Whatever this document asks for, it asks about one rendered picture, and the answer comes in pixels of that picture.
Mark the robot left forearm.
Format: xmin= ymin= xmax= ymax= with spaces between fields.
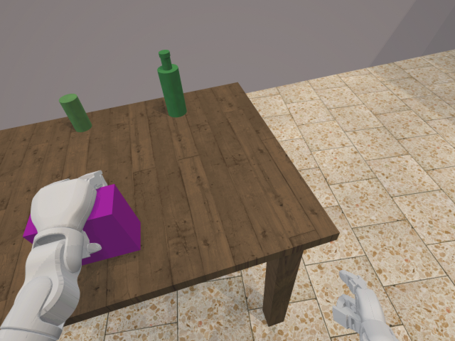
xmin=0 ymin=227 xmax=84 ymax=341

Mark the sponge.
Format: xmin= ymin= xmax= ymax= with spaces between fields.
xmin=23 ymin=184 xmax=141 ymax=265

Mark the robot right hand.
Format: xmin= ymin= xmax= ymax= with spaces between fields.
xmin=333 ymin=270 xmax=386 ymax=334

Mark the robot right forearm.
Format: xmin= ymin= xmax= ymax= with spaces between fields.
xmin=359 ymin=320 xmax=399 ymax=341

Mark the robot left hand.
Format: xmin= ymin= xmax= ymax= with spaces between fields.
xmin=31 ymin=170 xmax=107 ymax=259

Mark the table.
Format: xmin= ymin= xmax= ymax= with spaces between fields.
xmin=0 ymin=82 xmax=340 ymax=327

